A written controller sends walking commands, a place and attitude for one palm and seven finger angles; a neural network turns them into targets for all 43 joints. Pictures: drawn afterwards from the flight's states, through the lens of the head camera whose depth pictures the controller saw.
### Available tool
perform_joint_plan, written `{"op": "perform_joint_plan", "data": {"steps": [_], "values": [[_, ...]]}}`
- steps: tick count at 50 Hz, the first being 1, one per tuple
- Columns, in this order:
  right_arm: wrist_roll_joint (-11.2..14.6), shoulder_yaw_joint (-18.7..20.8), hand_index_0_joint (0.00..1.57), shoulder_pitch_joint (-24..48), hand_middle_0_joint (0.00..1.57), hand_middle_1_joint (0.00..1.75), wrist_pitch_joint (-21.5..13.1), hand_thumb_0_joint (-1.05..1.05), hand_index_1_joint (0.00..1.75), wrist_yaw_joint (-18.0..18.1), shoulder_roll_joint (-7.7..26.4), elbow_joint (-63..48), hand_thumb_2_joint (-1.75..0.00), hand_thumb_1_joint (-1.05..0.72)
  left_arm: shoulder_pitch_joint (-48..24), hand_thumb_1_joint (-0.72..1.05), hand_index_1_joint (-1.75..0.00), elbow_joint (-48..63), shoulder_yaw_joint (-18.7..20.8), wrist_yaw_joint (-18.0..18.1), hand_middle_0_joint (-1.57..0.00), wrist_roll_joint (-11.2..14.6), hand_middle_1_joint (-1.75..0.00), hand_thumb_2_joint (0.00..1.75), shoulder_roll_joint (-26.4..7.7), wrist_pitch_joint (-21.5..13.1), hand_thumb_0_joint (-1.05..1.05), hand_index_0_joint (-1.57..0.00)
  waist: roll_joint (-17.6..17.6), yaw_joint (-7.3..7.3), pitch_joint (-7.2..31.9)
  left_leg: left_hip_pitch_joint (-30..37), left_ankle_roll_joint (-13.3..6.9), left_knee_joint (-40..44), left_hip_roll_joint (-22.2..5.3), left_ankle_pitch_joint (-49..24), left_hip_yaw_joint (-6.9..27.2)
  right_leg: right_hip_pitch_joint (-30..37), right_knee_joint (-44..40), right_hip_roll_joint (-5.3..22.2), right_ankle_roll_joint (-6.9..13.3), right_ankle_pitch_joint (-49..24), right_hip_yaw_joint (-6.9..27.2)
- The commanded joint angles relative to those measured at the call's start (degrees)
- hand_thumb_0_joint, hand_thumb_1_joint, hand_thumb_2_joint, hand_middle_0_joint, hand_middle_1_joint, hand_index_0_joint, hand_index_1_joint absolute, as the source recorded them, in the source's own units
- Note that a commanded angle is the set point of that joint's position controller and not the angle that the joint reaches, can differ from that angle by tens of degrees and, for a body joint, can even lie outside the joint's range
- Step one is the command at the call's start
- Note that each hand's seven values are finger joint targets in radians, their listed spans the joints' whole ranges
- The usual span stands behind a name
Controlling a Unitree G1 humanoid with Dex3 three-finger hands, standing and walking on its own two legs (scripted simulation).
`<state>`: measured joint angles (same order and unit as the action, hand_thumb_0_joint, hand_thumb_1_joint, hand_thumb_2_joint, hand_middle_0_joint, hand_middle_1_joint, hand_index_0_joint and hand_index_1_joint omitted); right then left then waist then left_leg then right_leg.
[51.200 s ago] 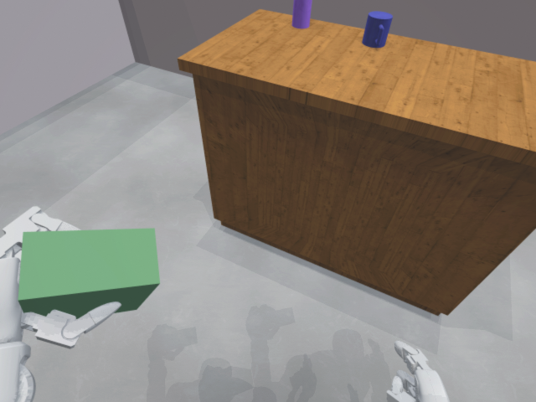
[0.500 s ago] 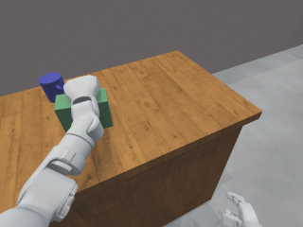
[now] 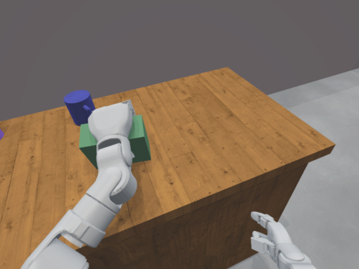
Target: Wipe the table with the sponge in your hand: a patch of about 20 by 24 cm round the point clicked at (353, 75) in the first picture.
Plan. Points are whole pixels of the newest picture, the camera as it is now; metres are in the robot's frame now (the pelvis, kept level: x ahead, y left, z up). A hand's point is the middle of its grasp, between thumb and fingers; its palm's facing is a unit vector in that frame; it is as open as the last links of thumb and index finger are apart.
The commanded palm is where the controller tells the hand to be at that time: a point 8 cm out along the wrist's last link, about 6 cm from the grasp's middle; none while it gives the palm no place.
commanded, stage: wipe back along the third lane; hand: left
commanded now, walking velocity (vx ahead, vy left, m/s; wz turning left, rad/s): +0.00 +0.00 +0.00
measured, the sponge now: (120, 147) +0.36 +0.20 +0.11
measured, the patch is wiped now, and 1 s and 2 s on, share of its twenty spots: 1.00 1.00 1.00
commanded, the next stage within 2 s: slide back across to the middle lane in 0.64 s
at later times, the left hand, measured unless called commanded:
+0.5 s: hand (132, 154) +0.29 +0.14 +0.16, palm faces +0.33 -0.20 -0.92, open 10.0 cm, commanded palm +0.22 +0.12 +0.17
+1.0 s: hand (139, 168) +0.26 +0.11 +0.17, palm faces +0.31 -0.24 -0.92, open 9.8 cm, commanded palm +0.19 +0.14 +0.19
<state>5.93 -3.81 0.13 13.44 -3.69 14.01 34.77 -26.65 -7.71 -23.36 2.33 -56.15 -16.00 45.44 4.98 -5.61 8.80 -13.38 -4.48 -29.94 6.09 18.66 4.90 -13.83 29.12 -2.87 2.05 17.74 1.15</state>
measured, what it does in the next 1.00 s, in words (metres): shifts its weight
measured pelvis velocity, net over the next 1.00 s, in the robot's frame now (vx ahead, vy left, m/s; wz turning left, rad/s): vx -0.04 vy -0.08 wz -0.07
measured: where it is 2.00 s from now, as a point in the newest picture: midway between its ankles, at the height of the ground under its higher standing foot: outside the picture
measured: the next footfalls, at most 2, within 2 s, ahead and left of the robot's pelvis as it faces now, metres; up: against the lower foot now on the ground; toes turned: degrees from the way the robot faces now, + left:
none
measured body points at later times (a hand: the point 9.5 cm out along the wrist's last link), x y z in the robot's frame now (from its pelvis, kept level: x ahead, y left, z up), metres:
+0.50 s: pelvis -0.02 -0.02 +0.00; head -0.07 -0.06 +0.44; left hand +0.27 +0.15 +0.21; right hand +0.22 -0.22 -0.06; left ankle -0.04 +0.07 -0.73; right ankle -0.03 -0.11 -0.73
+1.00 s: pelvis -0.04 -0.08 +0.00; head -0.10 -0.13 +0.44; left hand +0.23 +0.12 +0.21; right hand +0.20 -0.30 -0.06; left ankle -0.04 +0.07 -0.73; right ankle -0.03 -0.11 -0.73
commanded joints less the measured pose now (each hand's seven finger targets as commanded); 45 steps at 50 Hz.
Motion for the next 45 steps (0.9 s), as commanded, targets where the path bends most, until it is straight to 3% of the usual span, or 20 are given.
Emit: {"op": "perform_joint_plan", "data": {"steps": [1, 5, 8, 15, 16, 20, 23, 25, 26, 28, 30, 33, 35, 36, 37, 40, 41, 42, 43, 45], "values": [[0.3, 2.2, 0.20, 13.8, 0.20, 0.30, -1.8, 0.00, 0.30, -0.8, 5.8, -11.2, -0.90, -0.90, 0.6, 0.10, -1.60, 8.8, -3.4, -4.1, -1.20, 7.1, -1.60, 1.30, 6.8, 0.3, 0.00, -1.20, -8.6, 2.45, 7.3, 4.4, 2.8, 1.0, -7.0, -32.2, 0.3, 4.5, 1.2, 0.5, 2.8, -27.0, -4.3], [0.4, 2.1, 0.20, 15.0, 0.20, 0.30, -1.1, 0.00, 0.30, -0.9, 5.8, -12.4, -0.90, -0.90, 7.0, 0.10, -1.60, 14.9, -0.7, -3.4, -1.20, 8.2, -1.60, 1.30, 4.7, 0.5, 0.00, -1.20, -9.1, 1.37, 6.3, 3.3, 2.9, 1.4, -7.5, -30.8, 0.3, 5.2, 1.2, 0.3, 2.9, -26.3, -4.0], [0.6, 2.1, 0.20, 14.9, 0.20, 0.30, -0.5, 0.00, 0.30, -0.7, 5.7, -12.6, -0.90, -0.90, 5.9, 0.10, -1.60, 17.6, -2.6, -2.8, -1.20, 8.4, -1.60, 1.30, 6.1, 0.5, 0.00, -1.20, -9.2, 2.13, 4.6, 2.9, 2.8, 1.9, -7.4, -26.5, 0.0, 3.9, 1.0, 0.3, 2.9, -23.1, -4.1], [0.9, 2.0, 0.20, 15.2, 0.20, 0.30, 0.0, 0.00, 0.30, -0.3, 5.8, -13.3, -0.90, -0.90, 8.6, 0.10, -1.60, 21.1, 0.1, -0.9, -1.20, 9.0, -1.60, 1.30, 3.7, 0.5, 0.00, -1.20, -8.0, 1.56, 3.9, 2.2, 2.8, 2.4, -7.6, -21.8, 0.0, 3.3, 0.9, -0.1, 3.3, -19.7, -2.8], [0.9, 2.0, 0.20, 15.0, 0.20, 0.30, -0.1, 0.00, 0.30, -0.2, 5.7, -13.4, -0.90, -0.90, 7.7, 0.10, -1.60, 21.1, -1.8, -0.7, -1.20, 9.0, -1.60, 1.30, 5.3, 0.5, 0.00, -1.20, -8.7, 1.98, 4.0, 2.1, 2.6, 2.1, -7.3, -21.2, -0.3, 3.4, 1.1, 0.1, 3.1, -19.2, -3.1], [1.1, 2.0, 0.20, 15.3, 0.20, 0.30, 0.0, 0.00, 0.30, 0.0, 5.9, -13.5, -0.90, -0.90, 9.7, 0.10, -1.60, 21.2, 0.6, 0.2, -1.20, 9.2, -1.60, 1.30, 3.2, 0.5, 0.00, -1.20, -8.2, 1.67, 2.7, 1.0, 2.5, 2.6, -7.2, -17.4, -0.6, 3.0, 0.2, -0.2, 3.1, -16.2, -1.9], [1.2, 1.9, 0.20, 15.7, 0.20, 0.30, 0.0, 0.00, 0.30, -0.2, 5.6, -13.8, -0.90, -0.90, 13.3, 0.10, -1.60, 21.7, -1.5, 0.3, -1.20, 9.6, -1.60, 1.30, 5.3, 0.7, 0.00, -1.20, -8.2, 1.72, 2.8, 0.2, 2.3, 2.2, -6.6, -17.4, -1.4, 4.4, -0.1, 0.2, 2.7, -17.6, -1.8], [1.2, 2.1, 0.20, 15.7, 0.20, 0.30, -0.1, 0.00, 0.30, 0.0, 5.9, -13.7, -0.90, -0.90, 14.0, 0.10, -1.60, 22.7, 1.7, 0.7, -1.20, 9.6, -1.60, 1.30, 2.1, 0.5, 0.00, -1.20, -8.5, 1.32, 3.1, -0.2, 2.2, 2.3, -6.7, -16.5, -1.3, 4.8, -0.5, 0.0, 2.8, -17.1, -0.6], [1.3, 1.9, 0.20, 16.1, 0.20, 0.30, -0.2, 0.00, 0.30, 0.0, 5.6, -14.1, -0.90, -0.90, 13.6, 0.10, -1.60, 23.0, -0.4, 0.7, -1.20, 9.9, -1.60, 1.30, 4.1, 0.5, 0.00, -1.20, -8.7, 1.68, 2.4, -0.5, 2.1, 2.2, -6.6, -15.8, -1.7, 4.7, -0.6, 0.4, 2.5, -16.1, -1.1], [1.3, 2.1, 0.20, 15.7, 0.20, 0.30, -0.3, 0.00, 0.30, 0.0, 5.6, -13.9, -0.90, -0.90, 15.6, 0.10, -1.60, 22.6, -0.7, 0.7, -1.20, 9.8, -1.60, 1.30, 4.4, 0.2, 0.00, -1.20, -9.8, 1.81, 1.9, -0.8, 1.9, 1.9, -6.3, -15.4, -2.1, 5.0, -1.2, 0.3, 2.2, -16.5, -0.4], [1.2, 2.1, 0.20, 15.8, 0.20, 0.30, -0.3, 0.00, 0.30, 0.2, 5.9, -13.8, -0.90, -0.90, 18.1, 0.10, -1.60, 24.0, 3.6, 1.0, -1.20, 10.0, -1.60, 1.30, 0.2, 0.0, 0.00, -1.20, -9.5, 1.08, 1.9, -1.2, 1.9, 2.1, -6.3, -15.0, -2.1, 5.8, -1.8, 0.2, 2.1, -17.0, 1.2], [1.3, 2.0, 0.20, 16.2, 0.20, 0.30, -0.7, 0.00, 0.30, 0.5, 5.6, -14.1, -0.90, -0.90, 19.2, 0.10, -1.60, 24.4, 0.7, 0.9, -1.20, 10.4, -1.60, 1.30, 2.8, -0.2, 0.00, -1.20, -10.7, 1.68, 0.5, -1.8, 1.7, 1.9, -5.9, -13.9, -2.9, 5.8, -2.8, 0.6, 1.4, -15.5, 1.6], [1.2, 2.2, 0.20, 16.0, 0.20, 0.30, -0.8, 0.00, 0.30, 0.6, 5.8, -13.8, -0.90, -0.90, 21.7, 0.10, -1.60, 25.3, 4.7, 1.2, -1.20, 10.5, -1.60, 1.30, -1.0, -0.5, 0.00, -1.20, -10.4, 0.97, 0.7, -1.8, 1.7, 2.0, -5.9, -13.5, -3.0, 6.3, -3.3, 0.6, 1.4, -15.4, 3.0], [1.3, 2.0, 0.20, 16.5, 0.20, 0.30, -1.0, 0.00, 0.30, 0.6, 5.5, -14.1, -0.90, -0.90, 21.4, 0.10, -1.60, 26.0, 2.4, 1.0, -1.20, 10.6, -1.60, 1.30, 1.1, -0.7, 0.00, -1.20, -10.6, 1.36, 0.3, -1.9, 1.6, 1.8, -5.7, -13.5, -3.5, 6.4, -3.4, 0.9, 1.1, -15.2, 2.7], [1.2, 2.1, 0.20, 16.1, 0.20, 0.30, -1.1, 0.00, 0.30, 1.0, 5.5, -13.9, -0.90, -0.90, 21.7, 0.10, -1.60, 25.3, 3.5, 1.1, -1.20, 10.8, -1.60, 1.30, -0.1, -0.8, 0.00, -1.20, -11.7, 1.46, -0.5, -2.1, 1.6, 1.5, -5.5, -12.8, -3.6, 6.1, -4.2, 0.9, 0.9, -14.5, 3.6], [0.8, 2.1, 0.20, 16.3, 0.20, 0.30, -1.6, 0.00, 0.30, 2.2, 5.9, -13.3, -0.90, -0.90, 19.6, 0.10, -1.60, 27.3, 10.0, 1.6, -1.20, 10.7, -1.60, 1.30, -6.9, -1.6, 0.00, -1.20, -10.7, 1.12, -0.5, -1.8, 1.6, 1.1, -5.1, -10.7, -4.0, 6.0, -6.1, 1.4, 0.6, -10.4, 7.0], [0.6, 1.9, 0.20, 16.5, 0.20, 0.30, -1.9, 0.00, 0.30, 2.7, 5.5, -13.6, -0.90, -0.90, 18.8, 0.10, -1.60, 27.0, 9.2, 1.6, -1.20, 10.9, -1.60, 1.30, -6.0, -1.7, 0.00, -1.20, -10.9, 1.25, -0.6, -2.4, 1.5, 0.9, -4.8, -10.4, -4.5, 6.6, -6.3, 1.8, 0.3, -9.8, 7.1], [0.5, 1.9, 0.20, 16.3, 0.20, 0.30, -2.2, 0.00, 0.30, 3.2, 5.8, -13.0, -0.90, -0.90, 19.4, 0.10, -1.60, 25.2, 11.4, 1.6, -1.20, 10.8, -1.60, 1.30, -8.2, -1.9, 0.00, -1.20, -12.2, 1.27, -1.4, -2.3, 1.7, 0.6, -4.7, -9.9, -4.2, 6.0, -7.2, 1.8, 0.2, -8.4, 8.5], [0.4, 1.7, 0.20, 16.5, 0.20, 0.30, -2.4, 0.00, 0.30, 3.6, 5.7, -13.1, -0.90, -0.90, 19.2, 0.10, -1.60, 25.4, 11.0, 1.3, -1.20, 11.1, -1.60, 1.30, -7.7, -2.0, 0.00, -1.20, -11.7, 1.38, -1.7, -2.5, 1.7, 0.4, -4.5, -9.6, -4.4, 6.1, -7.9, 2.1, 0.0, -7.9, 9.3], [0.3, 1.8, 0.20, 15.9, 0.20, 0.30, -2.8, 0.00, 0.30, 4.3, 6.0, -12.8, -0.90, -0.90, 17.8, 0.10, -1.60, 26.5, 14.9, 1.3, -1.20, 11.1, -1.60, 1.30, -12.0, -2.4, 0.00, -1.20, -9.9, 0.98, -1.4, -1.6, 1.7, 0.2, -4.3, -9.2, -4.2, 5.3, -8.8, 2.2, 0.2, -6.2, 10.8]]}}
